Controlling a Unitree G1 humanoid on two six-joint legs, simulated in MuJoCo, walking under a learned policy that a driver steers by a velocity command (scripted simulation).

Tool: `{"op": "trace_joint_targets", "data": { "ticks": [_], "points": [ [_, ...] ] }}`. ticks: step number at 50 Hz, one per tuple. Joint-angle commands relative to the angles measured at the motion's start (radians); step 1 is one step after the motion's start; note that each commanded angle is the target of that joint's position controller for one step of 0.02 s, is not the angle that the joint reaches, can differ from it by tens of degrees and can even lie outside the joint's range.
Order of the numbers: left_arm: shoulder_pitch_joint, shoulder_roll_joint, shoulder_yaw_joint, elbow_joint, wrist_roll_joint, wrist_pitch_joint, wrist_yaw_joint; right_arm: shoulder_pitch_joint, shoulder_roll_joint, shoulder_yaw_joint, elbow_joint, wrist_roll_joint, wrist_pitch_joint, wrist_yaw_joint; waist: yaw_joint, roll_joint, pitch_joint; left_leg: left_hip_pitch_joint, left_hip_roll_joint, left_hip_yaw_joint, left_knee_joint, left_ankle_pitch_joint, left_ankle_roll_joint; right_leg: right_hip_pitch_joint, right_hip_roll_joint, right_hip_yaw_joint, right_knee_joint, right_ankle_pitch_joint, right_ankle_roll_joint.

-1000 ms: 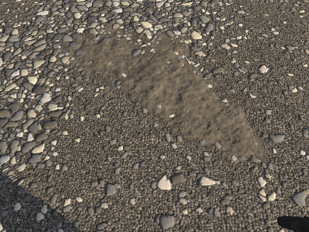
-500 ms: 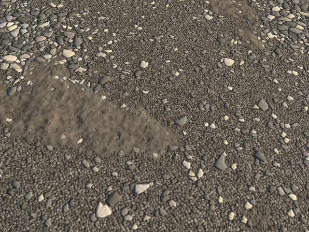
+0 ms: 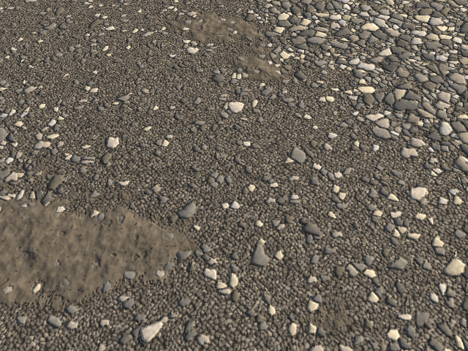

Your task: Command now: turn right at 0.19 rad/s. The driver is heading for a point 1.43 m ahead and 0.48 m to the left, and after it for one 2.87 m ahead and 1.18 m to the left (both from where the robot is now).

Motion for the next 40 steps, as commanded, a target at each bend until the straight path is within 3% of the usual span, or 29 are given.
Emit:
{"op": "trace_joint_targets", "data": {
  "ticks": [1, 3, 4, 5, 6, 7, 8, 10, 13, 15, 17, 18, 19, 20, 21, 22, 23, 24, 26, 29, 33, 38, 39, 40],
  "points": [
    [-0.003, 0.152, 0.043, -0.027, -0.005, -0.010, -0.007, -0.035, -0.078, -0.013, -0.075, 0.002, -0.017, 0.001, 0.030, -0.176, -0.075, 0.077, -0.003, 0.004, -0.131, -0.015, 0.015, 0.050, -0.256, 0.217, -0.096, 0.363, -0.190],
    [-0.014, 0.117, 0.028, -0.005, -0.018, -0.013, -0.008, 0.010, -0.054, -0.003, -0.060, -0.009, -0.029, 0.006, -0.017, -0.138, -0.073, 0.219, -0.008, 0.011, -0.381, 0.215, 0.043, 0.009, -0.212, 0.205, -0.064, 0.293, -0.133],
    [0.020, 0.088, 0.019, 0.007, -0.006, -0.022, -0.008, 0.023, -0.081, -0.004, -0.060, -0.026, -0.036, 0.004, -0.005, -0.086, -0.100, 0.318, 0.044, -0.056, -0.408, 0.397, 0.060, -0.022, -0.165, 0.189, -0.041, 0.193, -0.077],
    [0.083, 0.092, 0.022, 0.016, 0.013, -0.032, -0.013, 0.012, -0.163, -0.019, -0.070, -0.029, -0.039, -0.002, 0.058, 0.059, -0.114, 0.361, 0.129, -0.120, -0.360, 0.579, 0.106, -0.059, -0.080, 0.124, 0.008, 0.061, -0.023],
    [0.100, 0.063, 0.016, 0.034, 0.025, -0.034, -0.010, -0.028, -0.102, -0.003, -0.055, -0.017, -0.041, 0.006, 0.081, 0.138, -0.138, 0.243, 0.128, -0.135, -0.368, 0.426, 0.159, 0.051, -0.050, 0.063, -0.033, -0.001, 0.026],
    [0.034, 0.107, 0.025, 0.036, 0.028, -0.030, -0.005, -0.055, -0.070, 0.004, -0.068, -0.005, -0.043, 0.015, 0.045, 0.102, -0.087, 0.175, 0.089, -0.129, -0.381, 0.311, 0.151, 0.084, -0.046, 0.046, -0.030, 0.017, 0.046],
    [-0.006, 0.136, 0.040, 0.030, 0.019, -0.023, 0.003, -0.058, -0.102, -0.005, -0.074, 0.000, -0.044, 0.017, 0.027, 0.078, -0.064, 0.145, 0.078, -0.133, -0.382, 0.298, 0.143, 0.078, -0.034, 0.019, 0.006, 0.028, 0.043],
    [0.008, 0.145, 0.055, 0.024, 0.014, -0.005, 0.023, -0.063, -0.173, -0.026, -0.093, 0.017, -0.049, 0.015, 0.034, 0.115, -0.044, 0.116, 0.095, -0.201, -0.379, 0.351, 0.173, 0.060, -0.022, -0.017, 0.059, 0.034, 0.038],
    [0.015, 0.100, 0.060, 0.015, 0.004, -0.001, 0.033, -0.005, -0.173, -0.035, -0.105, 0.018, -0.038, -0.003, 0.013, 0.158, -0.071, 0.157, 0.143, -0.356, -0.386, 0.416, 0.258, -0.021, 0.015, -0.033, 0.155, -0.029, 0.045],
    [0.037, 0.078, 0.063, 0.010, -0.003, -0.011, 0.027, -0.014, -0.176, -0.042, -0.122, 0.019, -0.032, -0.012, 0.018, 0.183, -0.091, 0.219, 0.173, -0.436, -0.393, 0.448, 0.295, -0.099, 0.034, -0.011, 0.186, -0.162, 0.042],
    [0.075, 0.077, 0.070, 0.017, -0.012, -0.025, 0.018, -0.053, -0.174, -0.048, -0.144, 0.028, -0.023, -0.016, 0.043, 0.162, -0.108, 0.224, 0.163, -0.464, -0.367, 0.467, 0.275, -0.083, 0.024, 0.017, 0.106, -0.163, 0.033],
    [0.122, 0.088, 0.076, 0.034, -0.015, -0.032, 0.014, -0.101, -0.167, -0.050, -0.162, 0.039, -0.013, -0.020, 0.071, 0.136, -0.124, 0.167, 0.123, -0.428, -0.327, 0.423, 0.232, 0.015, 0.002, 0.023, -0.013, -0.050, 0.028],
    [0.157, 0.150, 0.095, 0.044, -0.004, -0.032, 0.015, -0.132, -0.127, -0.042, -0.188, 0.045, -0.002, -0.022, 0.074, 0.023, -0.124, 0.029, 0.046, -0.338, -0.201, 0.284, 0.160, 0.137, -0.112, 0.119, -0.120, 0.043, -0.007],
    [0.135, 0.236, 0.116, 0.048, 0.011, -0.026, 0.014, -0.091, -0.092, -0.034, -0.211, 0.039, 0.002, -0.017, 0.023, -0.290, -0.075, -0.191, -0.113, -0.129, -0.012, -0.054, 0.074, 0.206, -0.309, 0.353, -0.187, 0.273, -0.120],
    [0.083, 0.176, 0.096, 0.005, 0.029, -0.035, 0.012, -0.019, -0.146, -0.053, -0.183, 0.014, -0.001, -0.015, 0.014, -0.280, -0.103, -0.230, -0.074, -0.121, 0.233, -0.294, 0.032, 0.217, -0.455, 0.421, -0.168, 0.517, -0.216],
    [0.045, 0.133, 0.080, -0.018, 0.026, -0.039, 0.016, 0.014, -0.180, -0.072, -0.156, 0.017, 0.001, -0.006, -0.007, -0.165, -0.107, -0.226, -0.044, -0.133, 0.363, -0.266, 0.020, 0.199, -0.436, 0.334, -0.148, 0.579, -0.221],
    [0.001, 0.127, 0.078, -0.029, 0.016, -0.039, 0.022, 0.027, -0.165, -0.073, -0.141, 0.025, 0.010, -0.004, -0.030, -0.105, -0.091, -0.232, -0.024, -0.113, 0.409, -0.199, 0.004, 0.189, -0.375, 0.229, -0.134, 0.542, -0.183],
    [-0.020, 0.135, 0.081, -0.030, 0.002, -0.040, 0.028, 0.017, -0.137, -0.065, -0.141, 0.028, 0.017, -0.001, -0.024, -0.102, -0.060, -0.276, -0.001, -0.098, 0.402, -0.119, -0.012, 0.199, -0.338, 0.155, -0.140, 0.507, -0.157],
    [0.016, 0.152, 0.084, -0.020, 0.005, -0.034, 0.046, -0.030, -0.095, -0.050, -0.164, 0.035, 0.023, 0.009, 0.014, -0.134, -0.046, -0.285, 0.014, -0.045, 0.364, -0.035, -0.039, 0.209, -0.298, 0.049, -0.153, 0.526, -0.151],
    [0.075, 0.174, 0.092, -0.007, 0.011, -0.019, 0.055, -0.098, -0.069, -0.036, -0.212, 0.035, 0.024, 0.026, 0.060, -0.145, -0.070, -0.279, 0.032, -0.003, 0.244, -0.011, -0.049, 0.282, -0.328, -0.011, -0.157, 0.526, -0.171],
    [0.054, 0.221, 0.111, -0.004, -0.001, -0.016, 0.035, -0.116, -0.067, -0.035, -0.241, 0.026, 0.032, 0.046, 0.060, -0.155, -0.078, -0.162, 0.045, 0.053, 0.084, -0.005, -0.019, 0.257, -0.365, -0.104, -0.150, 0.524, -0.163],
    [0.013, 0.226, 0.124, 0.013, -0.042, -0.029, -0.006, -0.079, -0.099, -0.062, -0.241, 0.034, 0.064, 0.056, 0.016, -0.181, -0.092, 0.036, 0.003, 0.128, -0.151, 0.013, 0.065, 0.227, -0.382, -0.202, -0.029, 0.551, -0.083],
    [0.001, 0.213, 0.122, 0.020, -0.052, -0.027, -0.009, -0.014, -0.111, -0.075, -0.221, 0.033, 0.064, 0.051, -0.026, -0.158, -0.113, 0.149, -0.030, 0.142, -0.258, 0.081, 0.098, 0.187, -0.358, -0.246, 0.076, 0.573, -0.043],
    [0.059, 0.184, 0.113, 0.045, -0.050, -0.032, -0.015, 0.078, -0.161, -0.097, -0.196, 0.020, 0.059, 0.032, -0.061, -0.055, -0.150, 0.367, -0.045, 0.066, -0.379, 0.291, 0.154, 0.043, -0.289, -0.278, 0.255, 0.502, 0.022]
  ]
}}
Keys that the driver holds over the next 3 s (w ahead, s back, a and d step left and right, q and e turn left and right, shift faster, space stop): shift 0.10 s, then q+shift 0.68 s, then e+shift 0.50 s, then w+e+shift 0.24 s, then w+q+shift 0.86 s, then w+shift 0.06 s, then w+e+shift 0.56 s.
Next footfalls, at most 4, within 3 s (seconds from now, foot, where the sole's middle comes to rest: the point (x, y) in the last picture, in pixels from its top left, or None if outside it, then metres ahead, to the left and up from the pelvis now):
0.08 left None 0.05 0.15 -0.78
0.80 left None -0.01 0.17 -0.78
1.36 right None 0.07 -0.05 -0.78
1.86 left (191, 336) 0.52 0.18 -0.78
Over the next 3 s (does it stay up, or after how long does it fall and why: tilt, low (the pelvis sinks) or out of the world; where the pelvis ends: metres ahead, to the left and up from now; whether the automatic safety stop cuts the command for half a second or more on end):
stays up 1.18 0.49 -0.01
